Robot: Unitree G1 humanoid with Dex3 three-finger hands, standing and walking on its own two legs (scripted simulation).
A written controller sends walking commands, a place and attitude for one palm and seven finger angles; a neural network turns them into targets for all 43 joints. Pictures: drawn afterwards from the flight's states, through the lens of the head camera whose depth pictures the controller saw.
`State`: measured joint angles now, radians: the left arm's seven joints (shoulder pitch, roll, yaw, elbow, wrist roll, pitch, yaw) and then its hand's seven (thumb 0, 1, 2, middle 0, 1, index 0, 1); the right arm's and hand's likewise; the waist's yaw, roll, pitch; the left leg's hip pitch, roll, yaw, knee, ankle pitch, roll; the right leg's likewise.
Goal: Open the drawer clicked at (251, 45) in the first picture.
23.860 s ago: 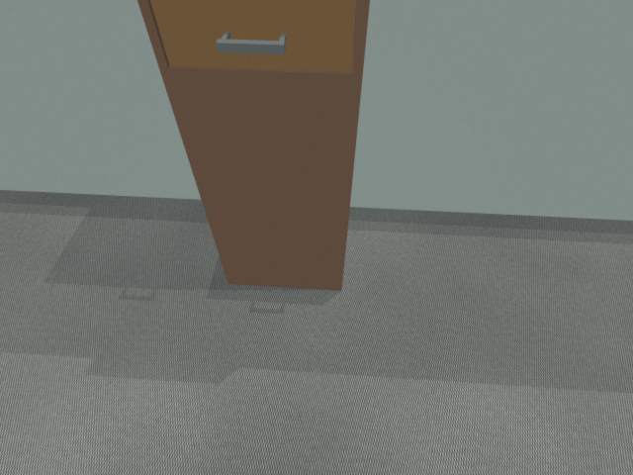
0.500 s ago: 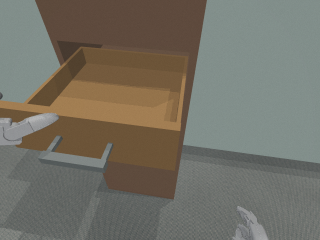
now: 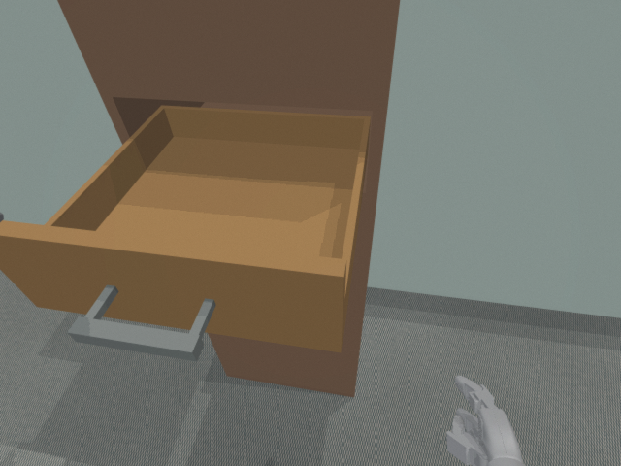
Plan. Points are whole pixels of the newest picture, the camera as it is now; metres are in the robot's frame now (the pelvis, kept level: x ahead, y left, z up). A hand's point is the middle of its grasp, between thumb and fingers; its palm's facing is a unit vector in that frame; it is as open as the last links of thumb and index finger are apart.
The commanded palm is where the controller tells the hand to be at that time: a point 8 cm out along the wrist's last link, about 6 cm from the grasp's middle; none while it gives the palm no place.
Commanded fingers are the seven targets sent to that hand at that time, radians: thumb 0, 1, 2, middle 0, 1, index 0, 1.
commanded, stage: draw the hand back to the body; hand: left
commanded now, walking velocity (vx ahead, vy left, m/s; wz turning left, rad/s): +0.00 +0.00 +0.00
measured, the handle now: (146, 320) +0.21 +0.20 +0.15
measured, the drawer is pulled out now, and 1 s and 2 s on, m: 0.29 0.29 0.29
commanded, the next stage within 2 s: step back with the hand held close in 0.14 s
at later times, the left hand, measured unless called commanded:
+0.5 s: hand out of the picture +0.18 +0.24 +0.31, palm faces +0.55 -0.73 -0.41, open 7.4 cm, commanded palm +0.09 +0.29 +0.32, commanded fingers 0.00 0.90 0.90 -0.20 -0.30 -0.20 -0.30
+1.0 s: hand out of the picture +0.04 +0.25 +0.32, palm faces +0.61 -0.76 -0.24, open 7.4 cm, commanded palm -0.03 +0.30 +0.32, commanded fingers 0.00 0.90 0.90 -0.20 -0.30 -0.20 -0.30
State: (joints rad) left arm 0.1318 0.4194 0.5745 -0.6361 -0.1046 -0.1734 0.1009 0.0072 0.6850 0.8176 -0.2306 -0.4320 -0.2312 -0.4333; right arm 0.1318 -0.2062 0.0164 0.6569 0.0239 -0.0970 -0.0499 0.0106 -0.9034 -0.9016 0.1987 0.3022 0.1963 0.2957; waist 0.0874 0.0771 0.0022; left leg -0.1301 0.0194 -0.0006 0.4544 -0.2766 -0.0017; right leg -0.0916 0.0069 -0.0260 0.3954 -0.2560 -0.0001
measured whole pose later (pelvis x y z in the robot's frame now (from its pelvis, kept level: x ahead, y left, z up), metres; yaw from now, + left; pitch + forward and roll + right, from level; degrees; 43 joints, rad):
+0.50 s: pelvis -0.04 +0.01 +0.00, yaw -1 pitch +1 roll -2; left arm 0.20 0.51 0.62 -0.68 -0.08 -0.20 0.12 0.01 0.89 0.90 -0.21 -0.30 -0.21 -0.31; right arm 0.14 -0.25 -0.01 0.59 0.04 -0.02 -0.05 0.01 -0.90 -0.90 0.20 0.30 0.20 0.30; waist 0.00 0.05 0.02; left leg -0.29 0.02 0.01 0.51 -0.23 0.01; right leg -0.24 0.01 -0.01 0.42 -0.19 0.02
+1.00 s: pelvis -0.16 +0.02 -0.03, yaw -1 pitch -2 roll -1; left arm 0.06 0.48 0.61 -0.69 -0.04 -0.22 0.16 0.01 0.89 0.91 -0.21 -0.30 -0.21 -0.30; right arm 0.20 -0.24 0.01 0.62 0.02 -0.06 -0.05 0.01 -0.90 -0.90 0.20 0.30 0.20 0.30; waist -0.01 0.02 0.01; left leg -0.43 0.00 0.04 0.75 -0.41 0.02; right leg -0.48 -0.06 -0.06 0.61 -0.16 0.01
